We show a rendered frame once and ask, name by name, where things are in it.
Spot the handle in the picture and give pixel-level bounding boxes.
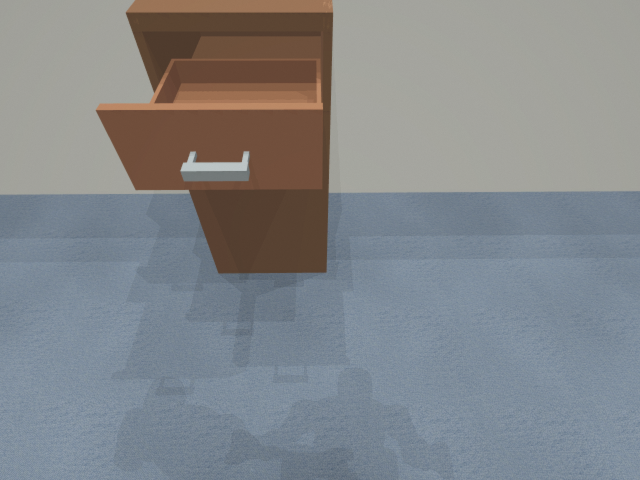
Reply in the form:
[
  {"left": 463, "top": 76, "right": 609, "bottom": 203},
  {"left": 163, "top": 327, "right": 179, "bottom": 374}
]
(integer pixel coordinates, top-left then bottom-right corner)
[{"left": 180, "top": 151, "right": 250, "bottom": 181}]

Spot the cabinet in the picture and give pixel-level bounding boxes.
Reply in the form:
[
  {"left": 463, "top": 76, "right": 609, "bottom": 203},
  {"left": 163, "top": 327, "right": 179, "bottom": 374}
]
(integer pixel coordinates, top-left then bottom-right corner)
[{"left": 126, "top": 0, "right": 333, "bottom": 273}]

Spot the drawer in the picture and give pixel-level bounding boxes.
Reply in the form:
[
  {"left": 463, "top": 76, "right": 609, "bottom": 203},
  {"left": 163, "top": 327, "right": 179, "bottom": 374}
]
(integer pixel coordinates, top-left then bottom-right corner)
[{"left": 96, "top": 59, "right": 323, "bottom": 190}]

